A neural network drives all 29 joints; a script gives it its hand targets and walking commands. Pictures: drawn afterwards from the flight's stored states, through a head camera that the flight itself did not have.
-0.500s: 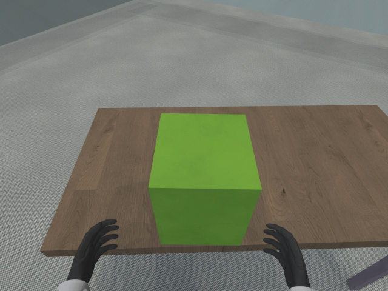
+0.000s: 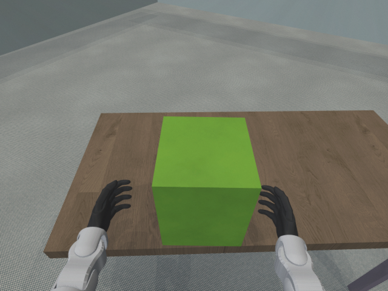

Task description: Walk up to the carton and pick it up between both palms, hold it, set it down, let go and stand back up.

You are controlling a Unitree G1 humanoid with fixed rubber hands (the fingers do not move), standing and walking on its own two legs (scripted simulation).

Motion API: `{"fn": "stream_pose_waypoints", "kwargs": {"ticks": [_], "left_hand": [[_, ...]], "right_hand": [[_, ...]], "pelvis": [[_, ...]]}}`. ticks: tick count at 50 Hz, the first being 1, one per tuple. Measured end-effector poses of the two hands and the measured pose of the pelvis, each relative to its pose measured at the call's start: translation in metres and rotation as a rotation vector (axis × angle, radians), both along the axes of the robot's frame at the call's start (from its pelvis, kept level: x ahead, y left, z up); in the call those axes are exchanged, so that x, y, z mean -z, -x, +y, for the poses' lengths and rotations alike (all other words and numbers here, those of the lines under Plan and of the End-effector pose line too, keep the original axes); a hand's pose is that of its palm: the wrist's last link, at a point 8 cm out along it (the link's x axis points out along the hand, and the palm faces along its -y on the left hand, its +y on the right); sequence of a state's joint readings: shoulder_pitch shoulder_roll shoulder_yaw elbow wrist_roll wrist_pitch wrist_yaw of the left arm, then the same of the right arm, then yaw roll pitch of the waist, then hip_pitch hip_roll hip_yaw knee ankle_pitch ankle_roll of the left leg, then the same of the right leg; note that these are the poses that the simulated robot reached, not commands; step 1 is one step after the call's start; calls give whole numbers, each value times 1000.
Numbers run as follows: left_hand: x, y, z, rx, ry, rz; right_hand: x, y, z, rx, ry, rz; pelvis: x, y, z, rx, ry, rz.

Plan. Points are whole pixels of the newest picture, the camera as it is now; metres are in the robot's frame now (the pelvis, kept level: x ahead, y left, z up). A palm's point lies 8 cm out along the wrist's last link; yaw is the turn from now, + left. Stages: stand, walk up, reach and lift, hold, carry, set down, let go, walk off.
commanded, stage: reach and lift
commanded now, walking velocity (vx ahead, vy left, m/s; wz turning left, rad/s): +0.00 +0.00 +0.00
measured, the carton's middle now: (202, 182) +0.39 -0.01 +0.00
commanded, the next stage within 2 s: none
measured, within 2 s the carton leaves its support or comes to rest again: neither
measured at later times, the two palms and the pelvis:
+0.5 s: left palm (99, 175) +0.34 +0.21 +0.09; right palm (289, 184) +0.33 -0.19 +0.08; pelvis -0.01 +0.00 +0.00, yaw +0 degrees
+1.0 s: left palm (102, 129) +0.41 +0.20 +0.16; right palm (291, 140) +0.40 -0.19 +0.14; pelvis -0.01 +0.00 +0.00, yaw +1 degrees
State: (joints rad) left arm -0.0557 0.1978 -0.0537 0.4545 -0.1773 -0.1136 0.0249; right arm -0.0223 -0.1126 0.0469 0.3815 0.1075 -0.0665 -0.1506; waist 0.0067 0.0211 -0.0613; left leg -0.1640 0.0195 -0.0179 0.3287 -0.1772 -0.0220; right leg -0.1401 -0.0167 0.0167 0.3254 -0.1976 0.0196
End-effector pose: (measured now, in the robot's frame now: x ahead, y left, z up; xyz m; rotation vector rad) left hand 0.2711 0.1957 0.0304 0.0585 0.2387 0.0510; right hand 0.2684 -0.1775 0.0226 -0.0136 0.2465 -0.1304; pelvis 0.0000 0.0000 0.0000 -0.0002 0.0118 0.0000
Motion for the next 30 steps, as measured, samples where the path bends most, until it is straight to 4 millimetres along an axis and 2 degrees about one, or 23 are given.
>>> {"fn": "stream_pose_waypoints", "kwargs": {"ticks": [6, 10, 19, 24, 30], "left_hand": [[-16, -17, -4, 15, 1, -12], [-22, -25, 1, 2, -8, 13], [-46, -48, 10, -7, -17, 8], [-59, -62, 10, -8, -15, 15], [-80, -87, 8, -18, -28, 17]], "right_hand": [[-21, -14, -8, 27, 13, -27], [-25, -22, -15, 29, 14, 8], [-50, -47, -8, 4, 13, -2], [-57, -60, -10, 14, 8, 22], [-76, -83, -16, 31, -6, 19]], "pelvis": [[-1, -2, 0, 2, -1, -7], [-2, -1, -1, 3, -1, -12], [-2, 9, -2, -4, -1, 11], [-3, 13, 0, -5, -1, 24], [-2, 18, 2, -6, 0, 54]]}}
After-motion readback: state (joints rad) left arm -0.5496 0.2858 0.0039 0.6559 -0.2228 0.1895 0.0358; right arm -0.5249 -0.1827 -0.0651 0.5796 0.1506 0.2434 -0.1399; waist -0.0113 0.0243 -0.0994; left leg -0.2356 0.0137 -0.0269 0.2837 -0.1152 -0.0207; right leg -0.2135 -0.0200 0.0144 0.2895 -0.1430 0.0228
